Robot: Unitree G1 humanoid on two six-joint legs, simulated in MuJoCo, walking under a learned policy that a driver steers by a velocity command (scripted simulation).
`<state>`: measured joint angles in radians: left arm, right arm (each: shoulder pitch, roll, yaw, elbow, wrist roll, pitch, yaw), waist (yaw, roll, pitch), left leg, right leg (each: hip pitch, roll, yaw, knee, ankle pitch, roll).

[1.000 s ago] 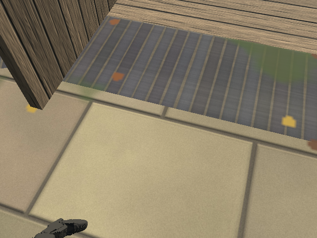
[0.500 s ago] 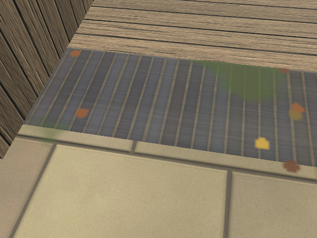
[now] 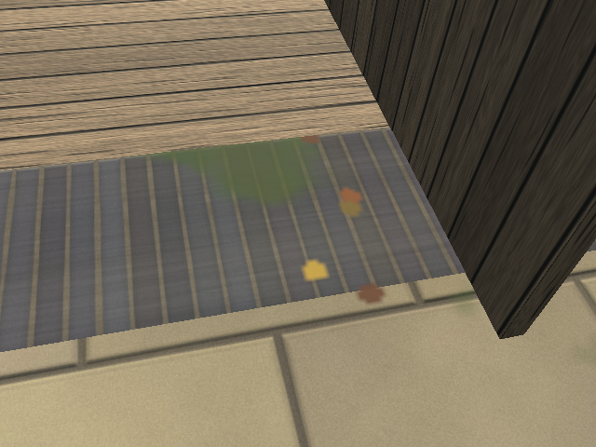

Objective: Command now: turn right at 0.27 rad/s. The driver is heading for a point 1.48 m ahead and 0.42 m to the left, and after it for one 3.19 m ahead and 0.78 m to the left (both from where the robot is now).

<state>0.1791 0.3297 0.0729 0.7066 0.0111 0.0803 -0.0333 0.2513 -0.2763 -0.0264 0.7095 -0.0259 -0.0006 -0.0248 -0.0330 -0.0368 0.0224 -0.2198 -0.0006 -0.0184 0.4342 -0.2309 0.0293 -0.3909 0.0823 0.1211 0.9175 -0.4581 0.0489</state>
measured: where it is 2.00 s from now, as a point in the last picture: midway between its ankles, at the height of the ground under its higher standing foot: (61, 204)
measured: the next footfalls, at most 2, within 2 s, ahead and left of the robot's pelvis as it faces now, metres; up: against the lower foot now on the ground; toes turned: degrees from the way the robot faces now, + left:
right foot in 0.12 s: +0.01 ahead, -0.12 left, +0.00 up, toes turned +2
left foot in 0.66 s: +0.25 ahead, +0.24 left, +0.00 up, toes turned +26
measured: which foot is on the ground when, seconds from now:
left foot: down 0.00-0.18, up 0.20-0.64, down 0.66-1.00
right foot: up 0.00-0.10, down 0.12-0.64, up 0.66-1.00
